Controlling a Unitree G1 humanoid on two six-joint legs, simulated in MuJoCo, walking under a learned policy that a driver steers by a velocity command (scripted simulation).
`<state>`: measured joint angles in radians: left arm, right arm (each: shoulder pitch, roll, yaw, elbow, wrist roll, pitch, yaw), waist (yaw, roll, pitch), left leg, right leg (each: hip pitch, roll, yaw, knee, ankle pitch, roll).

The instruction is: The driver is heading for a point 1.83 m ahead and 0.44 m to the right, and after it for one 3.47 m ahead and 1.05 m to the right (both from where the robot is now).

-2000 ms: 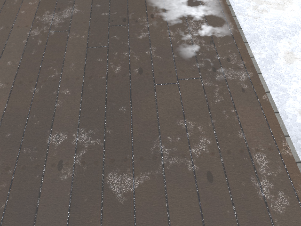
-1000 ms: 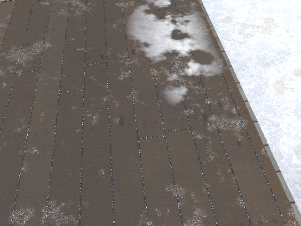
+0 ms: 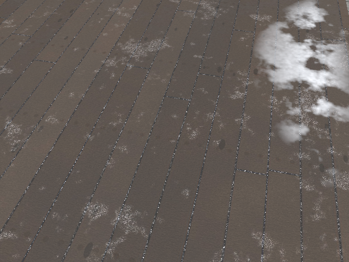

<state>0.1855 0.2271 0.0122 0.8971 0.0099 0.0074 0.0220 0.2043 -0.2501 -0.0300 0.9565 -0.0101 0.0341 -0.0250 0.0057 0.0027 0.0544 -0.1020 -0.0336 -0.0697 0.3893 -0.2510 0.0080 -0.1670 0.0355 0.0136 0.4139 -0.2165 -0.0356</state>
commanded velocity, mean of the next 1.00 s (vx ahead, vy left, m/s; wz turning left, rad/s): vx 0.17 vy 0.00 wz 0.01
